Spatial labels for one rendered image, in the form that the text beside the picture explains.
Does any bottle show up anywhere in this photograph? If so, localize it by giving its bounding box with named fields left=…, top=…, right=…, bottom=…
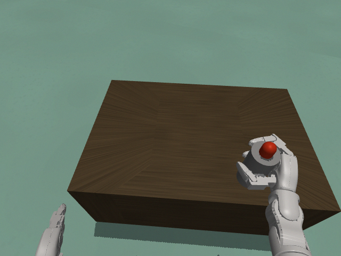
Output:
left=237, top=141, right=281, bottom=188

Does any right robot hand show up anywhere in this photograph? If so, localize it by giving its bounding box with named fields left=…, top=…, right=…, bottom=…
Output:
left=236, top=134, right=298, bottom=192

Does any left robot hand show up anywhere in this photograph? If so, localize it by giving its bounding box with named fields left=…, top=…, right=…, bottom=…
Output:
left=35, top=204, right=66, bottom=256

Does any right robot arm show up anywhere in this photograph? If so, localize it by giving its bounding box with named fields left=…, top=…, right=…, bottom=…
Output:
left=265, top=189, right=312, bottom=256

